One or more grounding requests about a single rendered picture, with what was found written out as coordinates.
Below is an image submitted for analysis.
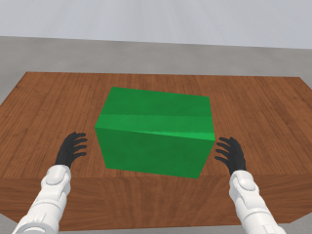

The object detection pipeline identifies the robot right hand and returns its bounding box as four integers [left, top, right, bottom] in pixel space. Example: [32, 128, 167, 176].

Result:
[215, 136, 247, 176]

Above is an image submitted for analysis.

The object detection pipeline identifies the robot right forearm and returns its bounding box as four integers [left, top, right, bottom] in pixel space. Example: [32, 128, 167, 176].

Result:
[229, 170, 287, 234]

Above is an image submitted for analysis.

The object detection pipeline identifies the robot left hand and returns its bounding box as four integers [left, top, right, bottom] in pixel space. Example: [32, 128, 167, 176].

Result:
[55, 132, 87, 169]

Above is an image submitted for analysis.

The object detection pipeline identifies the pedestal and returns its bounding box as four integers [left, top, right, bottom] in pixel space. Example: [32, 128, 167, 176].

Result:
[0, 71, 312, 232]

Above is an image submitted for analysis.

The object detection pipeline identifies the carton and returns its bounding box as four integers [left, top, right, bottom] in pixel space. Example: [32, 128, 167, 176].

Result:
[95, 87, 215, 179]

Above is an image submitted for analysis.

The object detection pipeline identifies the robot left forearm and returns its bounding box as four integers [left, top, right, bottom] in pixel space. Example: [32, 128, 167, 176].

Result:
[12, 165, 71, 234]

